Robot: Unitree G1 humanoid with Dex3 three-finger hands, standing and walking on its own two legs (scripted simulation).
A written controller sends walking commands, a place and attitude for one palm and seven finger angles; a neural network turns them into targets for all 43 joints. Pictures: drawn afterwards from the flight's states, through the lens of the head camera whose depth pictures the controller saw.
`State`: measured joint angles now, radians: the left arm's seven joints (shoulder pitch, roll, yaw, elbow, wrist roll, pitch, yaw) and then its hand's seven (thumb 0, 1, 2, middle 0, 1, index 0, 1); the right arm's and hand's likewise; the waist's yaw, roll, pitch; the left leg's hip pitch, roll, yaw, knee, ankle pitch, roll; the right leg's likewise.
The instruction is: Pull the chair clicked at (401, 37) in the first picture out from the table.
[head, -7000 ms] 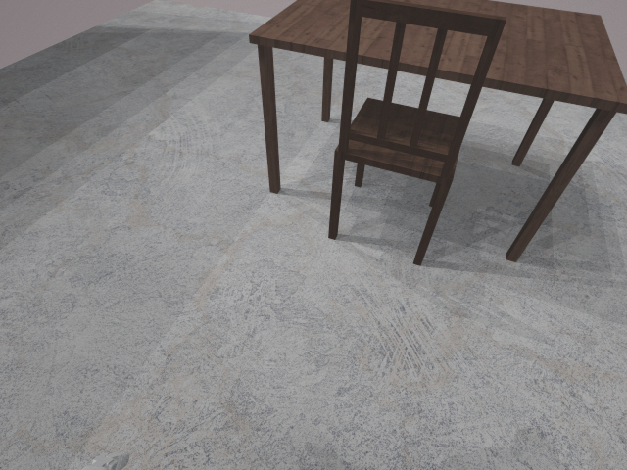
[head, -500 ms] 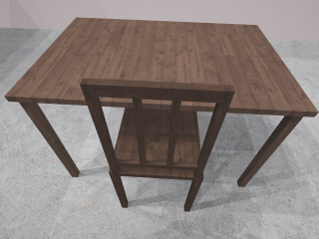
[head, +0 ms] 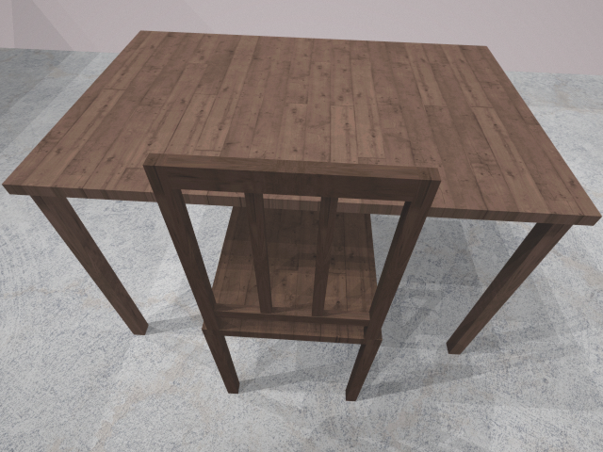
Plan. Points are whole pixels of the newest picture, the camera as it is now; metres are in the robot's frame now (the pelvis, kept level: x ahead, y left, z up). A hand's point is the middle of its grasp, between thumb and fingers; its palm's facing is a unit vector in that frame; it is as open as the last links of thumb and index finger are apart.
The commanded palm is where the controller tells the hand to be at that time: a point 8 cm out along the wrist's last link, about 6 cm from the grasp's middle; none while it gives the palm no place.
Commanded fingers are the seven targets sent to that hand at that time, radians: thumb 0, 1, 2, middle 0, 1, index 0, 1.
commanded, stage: look again from close up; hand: left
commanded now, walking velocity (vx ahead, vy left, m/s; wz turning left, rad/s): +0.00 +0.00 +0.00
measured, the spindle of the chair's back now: (261, 261) +0.43 +0.10 -0.05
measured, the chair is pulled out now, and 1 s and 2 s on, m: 0.00 0.00 0.00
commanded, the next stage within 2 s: raise the hand toward the chair's back in 0.64 s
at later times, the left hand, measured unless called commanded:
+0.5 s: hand out of the picture -0.03 +0.15 -0.17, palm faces +0.03 -0.98 -0.19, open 7.4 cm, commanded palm none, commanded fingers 0.00 0.90 0.90 -0.20 -0.30 -0.20 -0.30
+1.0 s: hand (190, 391) +0.19 +0.16 +0.00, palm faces +0.14 -0.99 -0.09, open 7.9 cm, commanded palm +0.10 +0.20 -0.06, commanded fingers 0.00 0.57 0.76 -0.17 -0.25 -0.17 -0.25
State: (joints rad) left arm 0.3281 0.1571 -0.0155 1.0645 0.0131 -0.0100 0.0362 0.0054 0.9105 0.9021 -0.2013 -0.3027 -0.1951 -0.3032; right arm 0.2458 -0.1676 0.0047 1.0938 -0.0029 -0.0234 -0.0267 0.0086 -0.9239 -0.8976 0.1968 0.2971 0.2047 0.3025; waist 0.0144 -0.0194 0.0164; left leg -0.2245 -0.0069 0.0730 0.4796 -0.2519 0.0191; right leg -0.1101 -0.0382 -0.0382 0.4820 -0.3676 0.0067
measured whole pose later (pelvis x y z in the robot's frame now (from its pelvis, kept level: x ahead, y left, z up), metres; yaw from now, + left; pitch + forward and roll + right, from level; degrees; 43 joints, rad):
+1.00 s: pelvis -0.04 -0.02 -0.03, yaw +2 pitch +7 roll +1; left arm 0.29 0.18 0.08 0.22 -0.18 -0.35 -0.05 0.03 0.83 0.85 -0.18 -0.28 -0.18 -0.28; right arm 0.20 -0.26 -0.03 0.75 0.00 -0.28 -0.06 0.01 -0.91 -0.90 0.20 0.30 0.21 0.30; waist -0.03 0.04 -0.10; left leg -0.57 0.02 0.03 0.73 -0.29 -0.01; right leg -0.46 -0.03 -0.08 0.79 -0.45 -0.03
